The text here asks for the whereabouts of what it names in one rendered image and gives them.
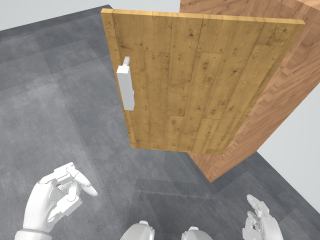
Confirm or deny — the handle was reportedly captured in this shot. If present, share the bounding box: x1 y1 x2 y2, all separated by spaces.
116 56 135 111

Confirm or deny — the cupboard door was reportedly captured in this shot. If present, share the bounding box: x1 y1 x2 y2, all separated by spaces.
100 8 306 155

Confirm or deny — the right robot thigh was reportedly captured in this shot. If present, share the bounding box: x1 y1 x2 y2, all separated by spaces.
181 229 213 240

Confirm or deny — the left robot thigh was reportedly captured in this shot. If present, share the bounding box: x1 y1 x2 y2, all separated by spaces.
120 223 155 240

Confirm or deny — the right robot hand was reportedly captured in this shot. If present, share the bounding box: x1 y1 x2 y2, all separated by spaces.
242 194 284 240

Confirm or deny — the robot thigh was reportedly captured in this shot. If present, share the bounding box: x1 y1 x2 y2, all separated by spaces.
120 223 155 240
181 229 213 240

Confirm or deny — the robot left forearm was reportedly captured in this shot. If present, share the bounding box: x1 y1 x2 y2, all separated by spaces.
14 229 53 240

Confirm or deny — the left robot hand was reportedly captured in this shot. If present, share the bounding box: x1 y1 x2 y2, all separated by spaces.
23 162 99 233

